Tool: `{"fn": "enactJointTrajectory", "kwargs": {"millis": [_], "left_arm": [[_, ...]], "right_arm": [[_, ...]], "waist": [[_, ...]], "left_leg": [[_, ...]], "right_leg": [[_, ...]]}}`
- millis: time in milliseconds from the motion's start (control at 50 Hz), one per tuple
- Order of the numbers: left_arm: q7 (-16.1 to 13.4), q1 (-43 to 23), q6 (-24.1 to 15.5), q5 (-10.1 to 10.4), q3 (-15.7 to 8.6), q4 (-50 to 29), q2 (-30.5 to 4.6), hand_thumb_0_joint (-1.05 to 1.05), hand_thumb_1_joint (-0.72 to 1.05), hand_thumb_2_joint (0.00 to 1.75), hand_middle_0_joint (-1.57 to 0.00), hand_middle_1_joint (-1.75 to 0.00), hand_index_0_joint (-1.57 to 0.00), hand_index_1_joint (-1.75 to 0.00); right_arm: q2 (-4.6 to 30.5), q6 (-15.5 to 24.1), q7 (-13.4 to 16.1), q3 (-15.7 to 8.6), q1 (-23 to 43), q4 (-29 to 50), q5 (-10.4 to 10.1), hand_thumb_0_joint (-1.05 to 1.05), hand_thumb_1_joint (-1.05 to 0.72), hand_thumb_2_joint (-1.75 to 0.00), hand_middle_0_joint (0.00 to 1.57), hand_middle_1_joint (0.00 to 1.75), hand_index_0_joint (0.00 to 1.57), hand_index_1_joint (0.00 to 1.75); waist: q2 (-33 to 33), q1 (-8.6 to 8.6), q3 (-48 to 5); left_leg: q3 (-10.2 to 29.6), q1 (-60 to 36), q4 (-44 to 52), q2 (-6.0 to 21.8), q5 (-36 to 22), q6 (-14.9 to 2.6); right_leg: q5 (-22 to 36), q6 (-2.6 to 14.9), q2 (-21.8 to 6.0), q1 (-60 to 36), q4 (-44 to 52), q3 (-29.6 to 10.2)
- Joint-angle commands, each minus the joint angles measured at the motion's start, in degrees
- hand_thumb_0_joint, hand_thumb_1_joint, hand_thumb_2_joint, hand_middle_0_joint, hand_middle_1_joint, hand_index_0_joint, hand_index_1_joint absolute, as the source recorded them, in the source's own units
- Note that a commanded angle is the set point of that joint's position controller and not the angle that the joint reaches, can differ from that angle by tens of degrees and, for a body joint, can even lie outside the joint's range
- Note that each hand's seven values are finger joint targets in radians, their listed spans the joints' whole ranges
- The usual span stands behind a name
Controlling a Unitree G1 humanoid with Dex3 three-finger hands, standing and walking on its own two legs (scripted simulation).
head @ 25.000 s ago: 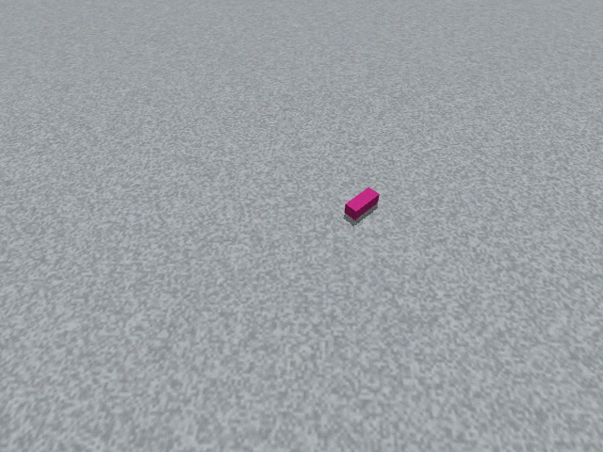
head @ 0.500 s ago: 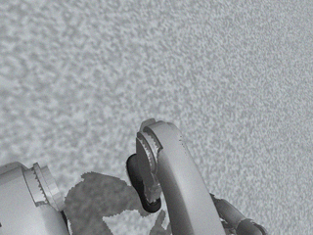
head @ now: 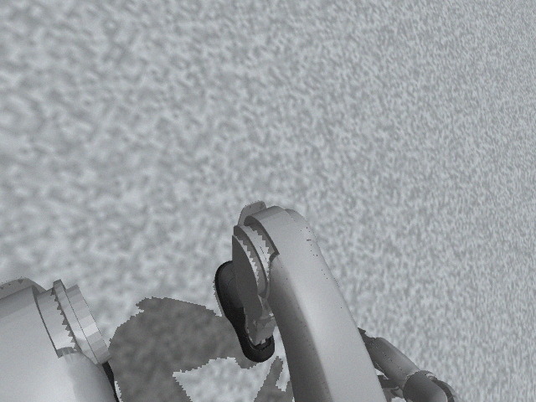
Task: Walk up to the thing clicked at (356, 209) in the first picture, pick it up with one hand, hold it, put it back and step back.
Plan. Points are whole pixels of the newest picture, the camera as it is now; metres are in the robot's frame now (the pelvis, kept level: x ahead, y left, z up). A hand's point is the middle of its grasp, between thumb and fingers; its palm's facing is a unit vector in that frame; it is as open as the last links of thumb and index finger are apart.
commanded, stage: close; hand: left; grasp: from above
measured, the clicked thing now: out of the picture +0.46 +0.38 -0.27
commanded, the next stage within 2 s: settle in 1.14 s
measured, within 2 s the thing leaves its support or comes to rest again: leaves its support in 1.50 s
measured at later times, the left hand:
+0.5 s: hand out of the picture +0.44 +0.37 -0.24, palm faces -0.43 -0.16 -0.89, open 11.2 cm
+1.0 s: hand out of the picture +0.44 +0.37 -0.24, palm faces -0.43 -0.15 -0.89, open 9.8 cm
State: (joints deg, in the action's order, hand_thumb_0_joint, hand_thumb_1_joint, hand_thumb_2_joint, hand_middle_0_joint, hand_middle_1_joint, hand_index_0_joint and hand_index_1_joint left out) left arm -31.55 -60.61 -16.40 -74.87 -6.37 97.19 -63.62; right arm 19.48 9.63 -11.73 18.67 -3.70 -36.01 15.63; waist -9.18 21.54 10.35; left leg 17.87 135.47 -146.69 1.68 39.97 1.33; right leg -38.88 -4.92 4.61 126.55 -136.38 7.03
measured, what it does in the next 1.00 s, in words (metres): stands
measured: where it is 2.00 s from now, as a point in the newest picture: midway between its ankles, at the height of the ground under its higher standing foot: (183, 366)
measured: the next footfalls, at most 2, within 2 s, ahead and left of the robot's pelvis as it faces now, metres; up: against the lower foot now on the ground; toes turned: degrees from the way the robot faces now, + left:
none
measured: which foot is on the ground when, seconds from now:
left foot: down 0.00-1.00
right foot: down 0.00-1.00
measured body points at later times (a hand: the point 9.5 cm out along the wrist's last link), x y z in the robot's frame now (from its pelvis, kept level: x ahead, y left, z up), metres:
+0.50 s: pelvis +0.00 +0.00 +0.00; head +0.28 +0.15 +0.32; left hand +0.46 +0.37 -0.19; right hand +0.08 -0.25 -0.05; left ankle +0.06 +0.13 -0.27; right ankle +0.12 -0.14 -0.27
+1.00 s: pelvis +0.00 +0.00 +0.00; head +0.27 +0.14 +0.32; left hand +0.46 +0.37 -0.19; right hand +0.07 -0.25 -0.06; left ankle +0.06 +0.13 -0.27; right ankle +0.12 -0.14 -0.27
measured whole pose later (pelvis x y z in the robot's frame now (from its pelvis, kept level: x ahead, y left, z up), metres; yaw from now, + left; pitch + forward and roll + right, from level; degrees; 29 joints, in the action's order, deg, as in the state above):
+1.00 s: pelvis +0.00 +0.00 +0.00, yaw +0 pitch +26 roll -15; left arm -31.2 -60.3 -17.2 -74.7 -7.0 96.4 -64.9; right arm 19.5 10.0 -11.6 19.4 -3.9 -36.1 16.2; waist -9.5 21.4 11.1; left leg 18.3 135.4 -147.2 1.7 40.2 1.5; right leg -38.8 -5.2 4.5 126.5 -136.7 7.4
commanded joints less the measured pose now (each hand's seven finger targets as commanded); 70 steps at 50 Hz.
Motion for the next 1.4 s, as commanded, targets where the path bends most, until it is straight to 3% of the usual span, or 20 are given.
{"fn": "enactJointTrajectory", "kwargs": {"millis": [0,100,200,240,300,320,480,500,580,680,700,940,1120,1140,1160,1200,1240,1300,1320,1380], "left_arm": [[-2.46,-12.4,0.28,0.54,-1.03,-4.25,-14.7,0.0,-0.27,0.81,-0.21,-0.94,-0.23,-0.91],[-2.87,-15.67,0.4,1.18,-0.91,-9.31,-14.82,0.0,-0.24,0.78,-0.25,-0.9,-0.27,-0.88],[-2.64,-11.59,1.56,0.76,-1.04,-2.86,-14.19,0.0,-0.14,0.77,-0.3,-0.9,-0.33,-0.87],[-2.44,-13.0,1.57,1.06,-0.25,-5.16,-13.66,0.0,-0.13,0.75,-0.32,-0.88,-0.35,-0.85],[-2.1,-12.89,2.24,1.16,-1.93,-7.08,-15.85,0.0,-0.1,0.72,-0.33,-0.86,-0.36,-0.83],[-1.81,-14.15,2.12,1.47,-0.95,-9.1,-14.44,0.0,-0.09,0.73,-0.35,-0.85,-0.38,-0.82],[-1.0,-12.65,1.3,2.29,-2.88,-8.11,-15.61,0.0,0.03,0.69,-0.43,-0.83,-0.47,-0.8],[-0.55,-11.91,1.39,2.0,-1.04,-7.51,-13.31,0.0,0.03,0.68,-0.44,-0.82,-0.47,-0.79],[-0.11,-11.85,0.28,2.19,-1.92,-7.75,-15.04,0.0,0.07,0.66,-0.46,-0.81,-0.5,-0.77],[-0.03,-11.2,-0.46,1.62,-0.54,-6.94,-13.34,0.0,0.15,0.66,-0.53,-0.8,-0.56,-0.76],[-0.4,-12.11,-0.8,2.12,-1.7,-7.82,-14.65,0.0,0.17,0.65,-0.53,-0.81,-0.57,-0.76],[-1.82,-12.71,-0.25,0.56,-1.47,-7.51,-15.86,0.0,0.38,0.67,-0.7,-0.77,-0.74,-0.73],[-1.74,-13.97,0.26,1.65,-1.83,-8.32,-16.13,0.0,0.49,0.66,-0.78,-0.74,-0.82,-0.7],[-1.77,-11.06,0.69,0.99,-1.77,-5.13,-15.9,0.0,0.5,0.66,-0.8,-0.73,-0.83,-0.7],[-1.46,-12.2,0.65,1.36,-0.9,-7.02,-15.0,0.0,0.51,0.66,-0.81,-0.72,-0.84,-0.69],[-1.45,-13.99,0.44,1.77,-2.0,-9.42,-16.03,0.0,0.54,0.66,-0.83,-0.73,-0.86,-0.69],[-0.98,-11.96,0.92,1.23,-0.57,-5.94,-14.94,0.0,0.47,0.67,-0.83,-0.73,-0.86,-0.7],[-0.54,-11.24,1.5,1.59,-2.21,-5.8,-16.29,0.0,0.42,0.64,-0.82,-0.68,-0.84,-0.65],[-0.29,-14.53,1.19,1.88,-1.62,-10.53,-16.1,0.0,0.43,0.64,-0.83,-0.67,-0.85,-0.64],[0.39,-15.25,1.74,2.16,-1.81,-12.87,-15.83,0.0,0.43,0.59,-0.82,-0.65,-0.85,-0.62]], "right_arm": [[19.37,0.19,1.05,-5.58,-9.6,-0.79,-0.27,0.0,-0.89,-0.9,0.2,0.3,0.2,0.3],[19.42,0.52,1.22,-5.47,-10.21,-0.66,-0.14,0.0,-0.89,-0.9,0.2,0.3,0.2,0.3],[19.21,0.58,0.99,-5.3,-10.11,-1.52,-0.09,0.0,-0.89,-0.9,0.2,0.3,0.2,0.3],[19.51,0.52,1.01,-5.53,-9.64,-0.49,-0.1,0.0,-0.89,-0.9,0.2,0.3,0.2,0.3],[19.58,0.44,0.82,-5.56,-10.23,-0.93,-0.09,0.0,-0.89,-0.9,0.2,0.3,0.2,0.3],[19.6,0.53,0.66,-5.6,-9.95,-0.26,-0.13,0.0,-0.89,-0.9,0.2,0.3,0.2,0.3],[19.73,-0.09,0.62,-5.66,-10.23,-0.48,-0.17,0.0,-0.89,-0.9,0.2,0.3,0.2,0.3],[19.58,0.07,0.46,-5.81,-10.67,-0.26,-0.04,0.0,-0.89,-0.9,0.2,0.3,0.2,0.3],[19.69,-0.16,0.69,-5.41,-10.38,-0.54,-0.2,0.0,-0.89,-0.9,0.2,0.3,0.2,0.3],[19.16,-0.27,0.72,-5.26,-10.49,-0.91,0.09,0.0,-0.89,-0.9,0.2,0.3,0.2,0.3],[18.88,-0.42,0.82,-4.73,-10.11,-0.64,-0.03,0.0,-0.89,-0.9,0.2,0.3,0.2,0.3],[19.77,0.01,0.93,-4.94,-10.51,-1.03,0.48,0.0,-0.89,-0.9,0.2,0.3,0.2,0.3],[20.0,0.61,1.18,-5.51,-9.98,-0.63,-0.22,0.0,-0.89,-0.9,0.2,0.3,0.2,0.3],[19.87,0.42,1.23,-5.16,-10.27,-0.64,0.19,0.0,-0.89,-0.9,0.2,0.3,0.2,0.3],[19.84,0.59,1.11,-5.51,-10.49,-0.62,-0.18,0.0,-0.89,-0.9,0.2,0.3,0.2,0.3],[19.95,0.63,1.12,-5.57,-10.21,-0.5,-0.12,0.0,-0.89,-0.9,0.2,0.3,0.2,0.3],[19.84,0.63,1.16,-5.62,-10.25,-0.76,-0.3,0.0,-0.91,-0.9,0.2,0.3,0.2,0.3],[19.09,0.5,1.0,-5.25,-10.17,-0.95,-0.58,0.0,-0.91,-0.9,0.2,0.3,0.2,0.3],[20.08,0.45,1.0,-5.97,-10.47,-0.57,-0.34,0.0,-0.91,-0.9,0.2,0.3,0.2,0.3],[20.0,0.24,0.95,-6.37,-9.98,0.22,-0.63,0.0,-0.91,-0.9,0.2,0.3,0.2,0.3]], "waist": [[31.23,2.57,-35.02],[33.32,2.39,-37.8],[32.82,2.46,-35.71],[33.52,2.34,-35.28],[34.86,1.48,-37.32],[34.96,1.68,-37.14],[32.7,2.11,-36.82],[33.06,2.79,-36.06],[32.66,2.38,-36.1],[32.09,2.69,-35.55],[31.81,2.37,-36.06],[32.41,2.47,-35.01],[32.44,1.97,-36.13],[31.18,2.04,-35.78],[31.13,2.24,-35.04],[32.5,1.77,-35.6],[32.88,2.19,-34.29],[32.63,1.31,-35.2],[34.01,1.88,-36.7],[35.55,1.02,-38.28]], "left_leg": [[-7.7,-29.64,14.71,1.95,-10.29,-1.3],[-7.63,-31.49,14.79,2.01,-12.74,-1.12],[-7.4,-30.79,14.39,2.13,-13.15,-0.89],[-7.81,-30.84,14.97,1.95,-13.29,-0.85],[-7.58,-31.92,14.95,2.03,-14.46,-0.8],[-7.59,-32.38,14.93,1.93,-15.59,-0.66],[-7.61,-30.2,14.15,1.98,-14.13,-1.14],[-7.73,-31.17,14.42,1.94,-14.79,-1.16],[-7.0,-31.33,14.85,2.1,-13.73,-0.83],[-7.31,-31.11,14.31,2.05,-13.25,-1.11],[-7.09,-30.56,14.49,2.07,-12.73,-1.1],[-7.54,-30.07,14.13,2.02,-12.83,-1.23],[-7.21,-30.11,14.34,2.08,-12.79,-1.02],[-7.52,-29.89,14.3,2.06,-12.38,-1.26],[-7.83,-28.95,13.85,1.89,-12.1,-1.38],[-7.44,-29.87,14.45,1.97,-12.89,-0.96],[-7.53,-30.04,14.86,2.01,-11.63,-1.0],[-7.41,-30.47,14.87,2.03,-11.97,-0.91],[-7.52,-31.25,15.06,1.87,-13.04,-0.84],[-7.5,-33.04,15.03,1.77,-14.97,-0.5]], "right_leg": [[13.71,5.1,1.37,-16.88,10.92,9.09],[15.9,5.17,1.46,-18.2,10.94,9.34],[15.9,5.2,1.37,-16.76,9.96,9.63],[16.27,5.27,1.33,-17.66,10.7,9.25],[16.68,5.37,1.37,-17.75,10.23,9.37],[17.6,5.36,1.17,-17.41,9.95,9.54],[16.54,5.23,1.23,-18.46,11.0,9.08],[17.24,5.08,1.23,-18.87,10.95,8.86],[15.54,5.3,1.22,-17.82,10.54,9.65],[15.71,5.07,1.38,-18.04,10.74,9.47],[15.25,5.06,1.33,-18.3,11.02,9.7],[15.73,4.97,1.37,-17.32,10.4,9.56],[15.59,5.11,1.17,-17.26,10.42,9.56],[15.34,5.02,1.39,-18.24,10.96,9.39],[15.29,4.89,1.27,-17.54,10.91,9.06],[15.51,5.16,1.18,-17.02,10.36,9.5],[14.35,5.25,1.24,-16.46,10.45,9.32],[14.22,5.35,1.19,-16.62,10.43,9.18],[15.23,5.28,1.07,-16.77,10.42,9.24],[16.65,5.65,0.66,-16.4,10.14,9.14]]}}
